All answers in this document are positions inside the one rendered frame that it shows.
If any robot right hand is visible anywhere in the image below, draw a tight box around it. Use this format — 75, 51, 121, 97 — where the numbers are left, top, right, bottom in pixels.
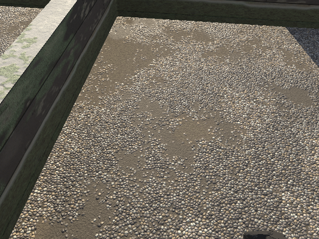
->
243, 229, 288, 239

